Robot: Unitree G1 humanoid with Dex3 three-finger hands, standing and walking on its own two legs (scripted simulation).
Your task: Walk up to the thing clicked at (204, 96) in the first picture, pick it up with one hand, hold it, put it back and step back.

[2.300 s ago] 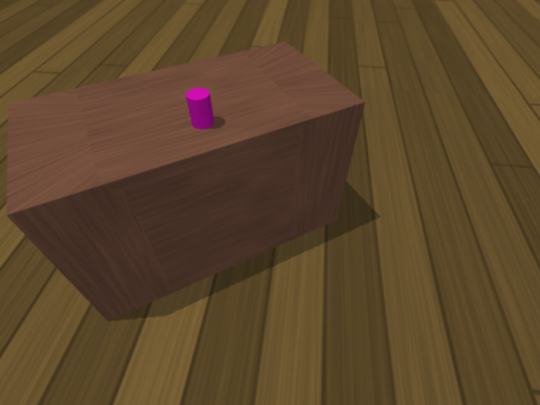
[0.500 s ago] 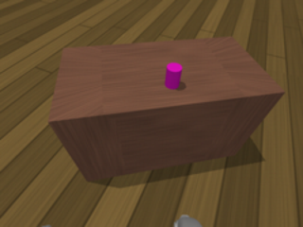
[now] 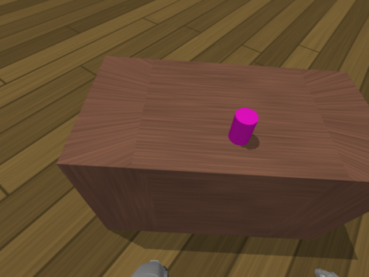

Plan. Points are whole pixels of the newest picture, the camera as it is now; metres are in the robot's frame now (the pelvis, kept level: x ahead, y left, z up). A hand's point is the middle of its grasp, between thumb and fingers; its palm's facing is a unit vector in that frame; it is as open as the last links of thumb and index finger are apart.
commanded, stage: walk up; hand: right
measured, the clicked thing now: (242, 127) +0.56 -0.12 -0.05
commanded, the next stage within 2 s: none
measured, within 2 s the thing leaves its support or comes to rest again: neither
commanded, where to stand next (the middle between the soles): +0.10 -0.01 m, yaw +2 degrees
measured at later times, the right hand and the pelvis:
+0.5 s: hand out of the picture +0.15 -0.31 -0.16, palm faces -0.09 +0.93 -0.34, open 7.4 cm; pelvis +0.03 -0.05 -0.01, yaw +3 degrees
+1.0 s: hand out of the picture +0.15 -0.28 -0.14, palm faces -0.11 +0.92 -0.38, open 7.4 cm; pelvis +0.04 -0.02 +0.00, yaw +5 degrees
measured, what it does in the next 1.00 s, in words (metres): steps on the spot: right foot, then left foot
